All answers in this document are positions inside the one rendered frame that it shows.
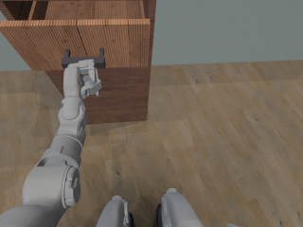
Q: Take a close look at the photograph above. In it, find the robot right thigh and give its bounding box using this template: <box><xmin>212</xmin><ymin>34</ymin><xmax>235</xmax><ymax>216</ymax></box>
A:
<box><xmin>161</xmin><ymin>192</ymin><xmax>204</xmax><ymax>227</ymax></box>

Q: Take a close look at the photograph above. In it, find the cabinet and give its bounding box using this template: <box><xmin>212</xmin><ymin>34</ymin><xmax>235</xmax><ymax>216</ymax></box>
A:
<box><xmin>0</xmin><ymin>0</ymin><xmax>156</xmax><ymax>125</ymax></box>

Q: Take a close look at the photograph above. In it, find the drawer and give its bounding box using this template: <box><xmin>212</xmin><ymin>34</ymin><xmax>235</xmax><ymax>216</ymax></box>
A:
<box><xmin>0</xmin><ymin>0</ymin><xmax>151</xmax><ymax>71</ymax></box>

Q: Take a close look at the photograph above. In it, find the robot left forearm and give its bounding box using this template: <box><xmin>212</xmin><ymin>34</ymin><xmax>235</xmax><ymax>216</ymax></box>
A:
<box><xmin>22</xmin><ymin>96</ymin><xmax>88</xmax><ymax>203</ymax></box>

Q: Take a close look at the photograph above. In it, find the handle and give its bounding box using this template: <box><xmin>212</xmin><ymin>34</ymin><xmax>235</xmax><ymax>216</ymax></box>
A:
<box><xmin>61</xmin><ymin>48</ymin><xmax>106</xmax><ymax>70</ymax></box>

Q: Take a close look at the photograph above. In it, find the left robot hand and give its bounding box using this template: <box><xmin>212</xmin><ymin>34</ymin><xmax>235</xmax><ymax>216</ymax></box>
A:
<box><xmin>62</xmin><ymin>59</ymin><xmax>102</xmax><ymax>101</ymax></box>

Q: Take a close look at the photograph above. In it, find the robot left upper arm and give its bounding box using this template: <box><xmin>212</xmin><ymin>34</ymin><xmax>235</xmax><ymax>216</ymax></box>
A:
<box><xmin>0</xmin><ymin>165</ymin><xmax>81</xmax><ymax>227</ymax></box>

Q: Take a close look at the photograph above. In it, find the robot left shin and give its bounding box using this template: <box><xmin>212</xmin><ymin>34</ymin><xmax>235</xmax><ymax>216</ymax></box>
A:
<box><xmin>112</xmin><ymin>196</ymin><xmax>130</xmax><ymax>227</ymax></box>

